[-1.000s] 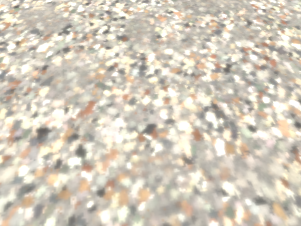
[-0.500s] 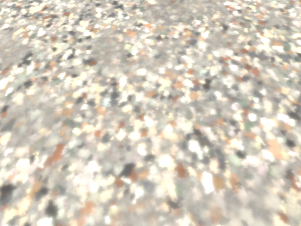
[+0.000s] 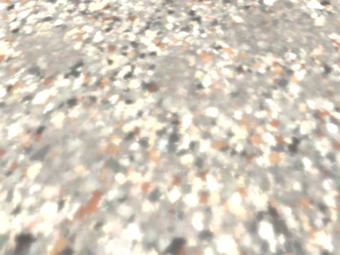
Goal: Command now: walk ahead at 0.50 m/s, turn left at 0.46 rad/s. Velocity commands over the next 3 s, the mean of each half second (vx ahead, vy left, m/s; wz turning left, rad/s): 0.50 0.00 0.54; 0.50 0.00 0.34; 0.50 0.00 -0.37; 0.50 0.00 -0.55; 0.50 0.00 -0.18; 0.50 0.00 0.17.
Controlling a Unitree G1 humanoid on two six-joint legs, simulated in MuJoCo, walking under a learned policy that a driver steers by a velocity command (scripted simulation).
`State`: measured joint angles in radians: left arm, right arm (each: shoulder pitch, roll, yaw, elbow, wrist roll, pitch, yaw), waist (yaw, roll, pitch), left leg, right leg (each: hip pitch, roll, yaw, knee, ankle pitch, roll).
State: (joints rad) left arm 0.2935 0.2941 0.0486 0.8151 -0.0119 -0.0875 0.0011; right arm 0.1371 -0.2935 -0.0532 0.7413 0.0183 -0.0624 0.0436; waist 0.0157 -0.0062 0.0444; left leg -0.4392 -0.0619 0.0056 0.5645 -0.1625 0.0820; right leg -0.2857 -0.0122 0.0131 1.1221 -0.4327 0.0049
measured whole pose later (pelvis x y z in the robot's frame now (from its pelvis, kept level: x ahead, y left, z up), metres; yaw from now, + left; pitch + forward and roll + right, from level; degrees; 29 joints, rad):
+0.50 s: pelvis +0.28 -0.03 +0.01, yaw +17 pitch +2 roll -1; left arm 0.13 0.27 0.05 0.70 0.01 -0.11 -0.01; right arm 0.35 -0.30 -0.06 0.75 0.03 -0.02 -0.01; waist -0.03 0.04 0.01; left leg -0.36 -0.05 -0.12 1.13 -0.44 0.03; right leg -0.35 0.03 -0.01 0.50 -0.17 -0.02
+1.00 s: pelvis +0.51 +0.12 +0.00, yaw +27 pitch +2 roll -1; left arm 0.32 0.30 0.05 0.89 -0.04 -0.08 -0.01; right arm 0.14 -0.27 -0.04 0.65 0.00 -0.05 0.03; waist 0.04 -0.01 0.05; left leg -0.40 -0.02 0.04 0.55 -0.18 0.06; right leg -0.31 -0.06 0.00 1.13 -0.45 -0.01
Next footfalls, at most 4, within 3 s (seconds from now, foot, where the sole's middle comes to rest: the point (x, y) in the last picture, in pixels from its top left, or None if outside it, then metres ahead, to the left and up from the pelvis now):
0.38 right None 0.40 -0.11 -0.76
0.90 left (114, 223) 0.56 0.25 -0.76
1.44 right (145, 146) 0.93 0.15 -0.76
1.90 left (102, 105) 1.18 0.38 -0.76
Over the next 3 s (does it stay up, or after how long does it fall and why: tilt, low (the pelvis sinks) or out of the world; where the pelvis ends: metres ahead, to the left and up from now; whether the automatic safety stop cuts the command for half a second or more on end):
stays up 1.61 0.21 0.00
